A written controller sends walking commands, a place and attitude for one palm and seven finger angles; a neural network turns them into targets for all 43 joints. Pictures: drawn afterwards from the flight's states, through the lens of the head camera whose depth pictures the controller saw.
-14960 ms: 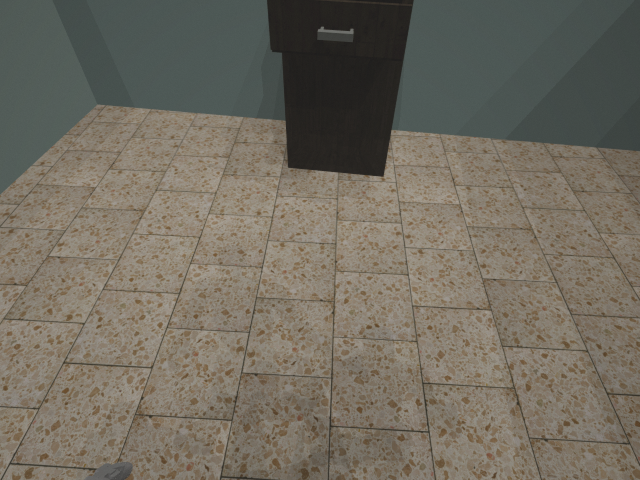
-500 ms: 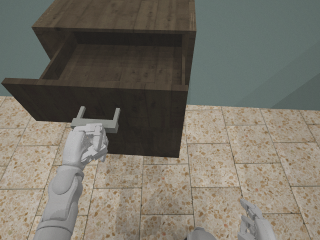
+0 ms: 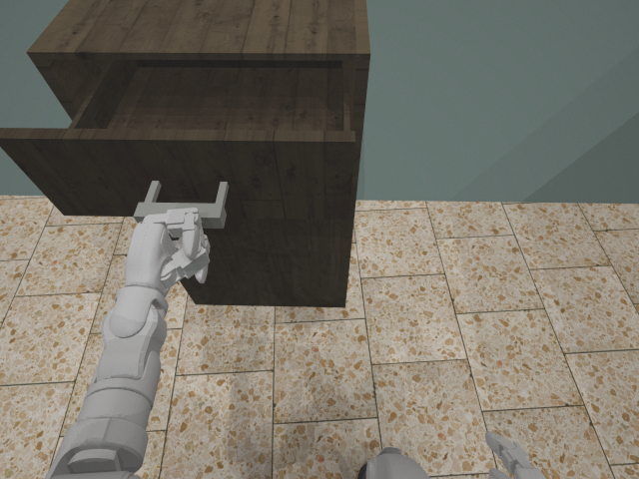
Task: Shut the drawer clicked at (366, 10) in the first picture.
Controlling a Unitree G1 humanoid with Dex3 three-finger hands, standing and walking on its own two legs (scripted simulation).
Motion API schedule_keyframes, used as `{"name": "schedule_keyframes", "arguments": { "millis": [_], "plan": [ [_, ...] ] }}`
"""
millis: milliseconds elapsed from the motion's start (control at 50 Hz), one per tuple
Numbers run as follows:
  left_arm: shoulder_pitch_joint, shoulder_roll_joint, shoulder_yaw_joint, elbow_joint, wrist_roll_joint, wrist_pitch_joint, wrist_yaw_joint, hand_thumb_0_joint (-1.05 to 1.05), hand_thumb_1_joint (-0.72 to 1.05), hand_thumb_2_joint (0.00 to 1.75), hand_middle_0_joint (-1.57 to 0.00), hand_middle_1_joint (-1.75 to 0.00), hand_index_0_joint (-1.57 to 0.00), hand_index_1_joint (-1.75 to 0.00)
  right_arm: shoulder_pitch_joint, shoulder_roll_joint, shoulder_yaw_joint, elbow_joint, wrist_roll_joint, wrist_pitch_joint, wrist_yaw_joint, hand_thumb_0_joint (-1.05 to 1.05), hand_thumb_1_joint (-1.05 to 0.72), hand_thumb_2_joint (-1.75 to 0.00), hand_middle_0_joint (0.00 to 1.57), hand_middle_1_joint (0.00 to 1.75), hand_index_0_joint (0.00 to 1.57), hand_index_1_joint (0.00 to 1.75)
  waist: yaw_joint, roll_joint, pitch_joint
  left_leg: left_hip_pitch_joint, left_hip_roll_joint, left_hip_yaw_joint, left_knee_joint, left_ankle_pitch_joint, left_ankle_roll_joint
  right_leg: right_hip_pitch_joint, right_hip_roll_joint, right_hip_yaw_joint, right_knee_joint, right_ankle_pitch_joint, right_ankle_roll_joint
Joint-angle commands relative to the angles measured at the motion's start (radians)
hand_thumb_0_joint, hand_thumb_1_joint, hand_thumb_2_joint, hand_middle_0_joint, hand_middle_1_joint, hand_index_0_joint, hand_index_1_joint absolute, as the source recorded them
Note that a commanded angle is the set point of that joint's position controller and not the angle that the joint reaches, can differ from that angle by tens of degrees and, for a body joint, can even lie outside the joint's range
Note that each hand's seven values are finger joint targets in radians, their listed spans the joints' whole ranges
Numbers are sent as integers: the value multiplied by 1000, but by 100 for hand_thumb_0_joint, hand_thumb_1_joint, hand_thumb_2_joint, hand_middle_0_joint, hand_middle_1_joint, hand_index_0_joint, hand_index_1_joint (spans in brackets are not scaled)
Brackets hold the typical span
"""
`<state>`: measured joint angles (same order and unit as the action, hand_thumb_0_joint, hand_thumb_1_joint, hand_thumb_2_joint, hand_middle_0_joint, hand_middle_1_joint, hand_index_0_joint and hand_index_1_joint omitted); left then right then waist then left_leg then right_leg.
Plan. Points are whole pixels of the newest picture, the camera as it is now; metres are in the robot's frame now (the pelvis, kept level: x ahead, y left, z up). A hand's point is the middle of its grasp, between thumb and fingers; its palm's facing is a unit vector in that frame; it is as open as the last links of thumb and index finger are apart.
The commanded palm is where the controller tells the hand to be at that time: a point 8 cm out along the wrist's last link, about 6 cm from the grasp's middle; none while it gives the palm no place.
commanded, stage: push the drawer shut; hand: left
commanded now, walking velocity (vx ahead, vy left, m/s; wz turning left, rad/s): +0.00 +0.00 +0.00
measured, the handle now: (185, 202) +0.46 +0.19 +0.06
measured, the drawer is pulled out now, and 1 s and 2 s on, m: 0.17 0.04 0.00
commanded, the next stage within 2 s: pull the fist back off the drawer in 1.76 s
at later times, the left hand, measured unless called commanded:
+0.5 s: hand (212, 214) +0.44 +0.15 +0.06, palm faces -0.03 -1.00 -0.05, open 3.3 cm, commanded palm +0.42 +0.20 +0.06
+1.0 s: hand (224, 177) +0.50 +0.14 +0.06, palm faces -0.03 -1.00 -0.05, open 3.3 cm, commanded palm +0.48 +0.19 +0.06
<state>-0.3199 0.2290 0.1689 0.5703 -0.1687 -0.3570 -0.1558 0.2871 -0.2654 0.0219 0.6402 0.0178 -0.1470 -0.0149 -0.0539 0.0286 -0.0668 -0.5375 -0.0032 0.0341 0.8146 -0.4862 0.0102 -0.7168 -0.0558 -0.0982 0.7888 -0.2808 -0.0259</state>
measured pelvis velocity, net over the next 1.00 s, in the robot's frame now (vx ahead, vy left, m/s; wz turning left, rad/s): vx -0.01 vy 0.00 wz -0.02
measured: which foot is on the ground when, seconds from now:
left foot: down 0.00-1.00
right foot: down 0.00-1.00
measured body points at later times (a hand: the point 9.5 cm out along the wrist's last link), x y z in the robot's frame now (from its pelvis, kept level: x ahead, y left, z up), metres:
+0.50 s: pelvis -0.01 +0.00 -0.01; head +0.08 -0.01 +0.43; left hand +0.43 +0.20 +0.06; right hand +0.05 -0.26 -0.13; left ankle -0.05 +0.11 -0.70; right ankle +0.06 -0.11 -0.70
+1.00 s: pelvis -0.01 +0.00 -0.02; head +0.12 +0.00 +0.41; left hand +0.50 +0.19 +0.06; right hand -0.02 -0.26 -0.14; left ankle -0.05 +0.11 -0.70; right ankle +0.06 -0.11 -0.70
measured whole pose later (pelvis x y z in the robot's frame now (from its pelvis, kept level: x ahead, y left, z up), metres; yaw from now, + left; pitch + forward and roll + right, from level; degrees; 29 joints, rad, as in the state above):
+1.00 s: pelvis -0.01 +0.00 -0.02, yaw -1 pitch +20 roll +0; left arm -0.91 0.41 0.35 1.17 -0.08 -0.44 -0.17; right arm 0.39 -0.29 0.03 0.65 -0.03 -0.01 0.01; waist -0.17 0.03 -0.07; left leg -0.76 0.01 0.04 0.92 -0.51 0.02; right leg -0.93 -0.04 -0.09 0.84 -0.26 -0.03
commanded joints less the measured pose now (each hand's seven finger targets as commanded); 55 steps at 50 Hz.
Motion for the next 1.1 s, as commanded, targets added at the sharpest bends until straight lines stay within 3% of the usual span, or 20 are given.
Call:
{"name": "schedule_keyframes", "arguments": {
  "millis": [0,60,160,260,300,340,420,480,520,540,560,620,760,780,800,900,960,1040,1060,1080],
  "plan": [
    [-368,173,79,-167,-20,-81,7,0,90,90,-140,-160,-140,-160,37,-135,-48,-110,6,-31,-8,0,-90,-90,20,30,20,30,-15,-53,-330,-107,-7,-25,-131,292,-11,432,16,92,-59,239,6],
    [-425,185,85,-131,-13,-89,4,0,90,90,-140,-160,-140,-160,46,-136,-46,-104,3,-21,-8,0,-90,-90,20,30,20,30,-22,-25,-338,-108,-9,-23,-129,279,-10,422,17,96,-58,226,5],
    [-539,218,102,-37,-6,-97,3,0,90,90,-140,-160,-140,-160,63,-142,-46,-86,4,-3,-11,0,-90,-90,20,30,20,30,-43,-34,-318,-126,-8,-25,-123,245,-6,386,20,98,-62,189,7],
    [-649,225,97,7,5,-115,-3,0,90,90,-140,-160,-140,-160,91,-144,-48,-73,-1,7,-10,0,-90,-90,20,30,20,30,-52,1,-387,-98,-8,-34,-112,298,-9,379,23,91,-38,236,3],
    [-678,211,90,50,6,-117,-2,0,90,90,-140,-160,-140,-160,96,-144,-46,-70,-3,12,-8,0,-90,-90,20,30,20,30,-58,-3,-385,-108,-9,-33,-109,288,-9,366,25,91,-36,227,3],
    [-721,259,127,117,8,-123,-3,0,90,90,-140,-160,-140,-160,113,-153,-45,-58,-5,18,-8,0,-90,-90,20,30,20,30,-69,-55,-364,-144,-9,-35,-103,256,-3,358,29,94,-38,203,7],
    [-770,250,116,120,17,-146,-7,0,90,90,-140,-160,-140,-160,124,-151,-48,-68,-10,28,-1,0,-90,-90,20,30,20,30,-64,27,-425,-105,-10,-38,-96,309,-7,342,31,90,-15,234,-1],
    [-813,279,140,198,21,-147,-7,0,90,90,-140,-160,-140,-160,142,-158,-46,-54,-13,39,1,0,-90,-90,20,30,20,30,-77,-30,-402,-154,-8,-41,-89,273,-4,335,33,91,-18,211,2],
    [-860,294,148,224,27,-155,-6,0,90,90,-140,-160,-140,-160,152,-163,-46,-53,-16,46,2,0,-90,-90,20,30,20,30,-87,-39,-393,-169,-9,-40,-85,258,2,321,36,94,-18,202,2],
    [-851,310,166,243,33,-157,-5,0,90,90,-140,-160,-140,-160,159,-164,-47,-56,-18,50,3,0,-90,-90,20,30,20,30,-79,-33,-415,-173,-11,-36,-83,258,2,333,36,97,-14,201,3],
    [-873,296,151,261,35,-155,-6,0,90,90,-140,-160,-140,-160,157,-161,-44,-56,-17,53,4,0,-90,-90,20,30,20,30,-89,-15,-399,-183,-11,-32,-81,240,3,320,34,100,-19,189,4],
    [-940,345,177,309,49,-157,-4,0,90,90,-140,-160,-140,-160,179,-170,-43,-46,-21,64,2,0,-90,-90,20,30,20,30,-110,-30,-390,-210,-11,-38,-68,214,10,291,38,103,-18,158,5],
    [-989,390,206,318,65,-166,-12,0,90,90,-140,-160,-140,-160,223,-174,-47,-51,-35,88,10,0,-90,-90,20,30,20,30,-108,46,-502,-167,-8,-46,-42,308,4,291,43,98,12,231,1],
    [-987,355,181,339,63,-160,-14,0,90,90,-140,-160,-140,-160,225,-173,-44,-53,-35,92,14,0,-90,-90,20,30,20,30,-118,31,-493,-170,-8,-45,-42,301,5,283,46,97,7,227,2],
    [-995,389,207,347,66,-158,-11,0,90,90,-140,-160,-140,-160,230,-178,-46,-50,-36,97,13,0,-90,-90,20,30,20,30,-118,26,-485,-186,-5,-45,-38,292,6,280,45,98,6,220,3],
    [-1064,397,199,380,82,-146,-7,0,90,90,-140,-160,-140,-160,257,-184,-45,-49,-39,119,15,0,-90,-90,20,30,20,30,-145,27,-460,-200,-3,-50,-31,280,10,245,51,96,5,206,4],
    [-1104,428,216,394,93,-142,-1,0,90,90,-140,-160,-140,-160,275,-189,-45,-45,-44,128,15,0,-90,-90,20,30,20,30,-156,35,-475,-192,-1,-54,-21,298,11,230,53,92,10,214,5],
    [-1121,417,212,389,98,-144,4,0,90,90,-140,-160,-140,-160,298,-186,-45,-49,-53,140,21,0,-90,-90,20,30,20,30,-159,70,-528,-157,0,-58,-9,365,8,237,56,91,20,272,2],
    [-1113,440,226,393,103,-145,4,0,90,90,-140,-160,-140,-160,299,-187,-46,-49,-54,145,22,0,-90,-90,20,30,20,30,-152,80,-531,-157,2,-60,-3,380,5,232,55,90,25,277,0],
    [-1125,424,214,400,103,-143,5,0,90,90,-140,-160,-140,-160,300,-186,-45,-50,-55,149,23,0,-90,-90,20,30,20,30,-162,70,-522,-160,3,-61,-2,382,5,229,56,89,24,282,1]
  ]
}}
